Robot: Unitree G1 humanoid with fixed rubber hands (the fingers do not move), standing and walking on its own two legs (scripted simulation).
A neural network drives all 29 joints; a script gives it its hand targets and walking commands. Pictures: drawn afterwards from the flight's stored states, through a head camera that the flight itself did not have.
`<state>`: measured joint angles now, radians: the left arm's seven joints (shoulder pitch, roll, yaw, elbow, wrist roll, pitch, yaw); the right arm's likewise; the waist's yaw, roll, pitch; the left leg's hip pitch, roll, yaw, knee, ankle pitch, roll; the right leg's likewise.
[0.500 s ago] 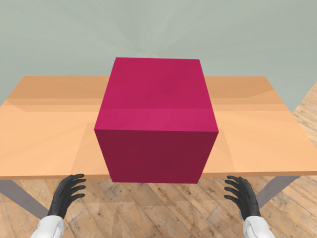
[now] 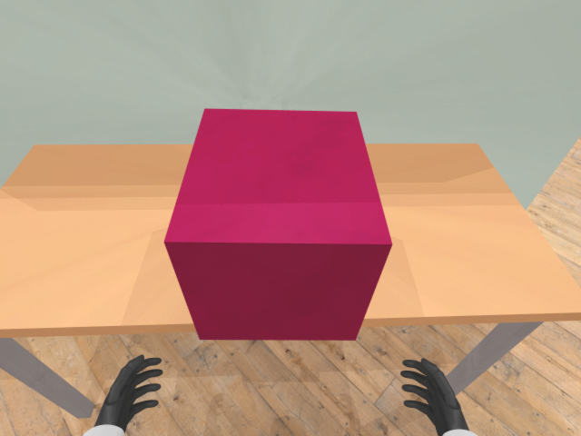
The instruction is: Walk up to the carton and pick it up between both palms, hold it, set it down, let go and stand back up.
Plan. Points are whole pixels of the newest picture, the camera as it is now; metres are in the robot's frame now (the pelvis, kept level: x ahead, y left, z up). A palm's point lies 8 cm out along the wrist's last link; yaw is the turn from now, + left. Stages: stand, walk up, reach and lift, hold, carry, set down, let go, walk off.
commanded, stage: set down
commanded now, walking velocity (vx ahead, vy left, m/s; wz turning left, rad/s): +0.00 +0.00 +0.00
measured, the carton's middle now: (279, 223) +0.46 +0.03 +0.02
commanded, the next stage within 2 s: let go in 0.42 s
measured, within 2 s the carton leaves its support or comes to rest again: neither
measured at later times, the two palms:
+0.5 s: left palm out of the picture +0.15 +0.23 -0.08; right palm out of the picture +0.15 -0.22 -0.09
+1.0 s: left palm out of the picture +0.15 +0.22 -0.09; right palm out of the picture +0.14 -0.23 -0.09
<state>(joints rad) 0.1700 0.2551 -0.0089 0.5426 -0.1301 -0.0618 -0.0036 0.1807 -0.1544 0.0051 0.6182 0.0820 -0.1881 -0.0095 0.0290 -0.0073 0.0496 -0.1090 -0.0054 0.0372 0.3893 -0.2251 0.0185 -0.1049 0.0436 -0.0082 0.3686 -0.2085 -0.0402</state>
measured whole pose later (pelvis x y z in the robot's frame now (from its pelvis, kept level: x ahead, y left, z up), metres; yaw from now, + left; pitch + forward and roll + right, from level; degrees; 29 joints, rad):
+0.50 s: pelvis +0.00 -0.01 +0.00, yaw +0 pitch -3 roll +0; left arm 0.20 0.22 -0.01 0.54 -0.03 0.09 0.02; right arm 0.18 -0.16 -0.01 0.74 0.01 -0.20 0.02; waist 0.02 -0.02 0.07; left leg -0.11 0.00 0.04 0.39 -0.23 0.01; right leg -0.11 0.05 -0.01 0.38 -0.21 -0.05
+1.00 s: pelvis +0.00 -0.01 +0.00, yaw -1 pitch -2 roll +0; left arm 0.19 0.21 -0.02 0.54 0.01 0.09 0.02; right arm 0.18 -0.18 -0.02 0.74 -0.02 -0.18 0.03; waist 0.02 -0.02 0.06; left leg -0.14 0.01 0.06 0.41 -0.23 0.01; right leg -0.15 0.05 -0.01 0.40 -0.22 -0.05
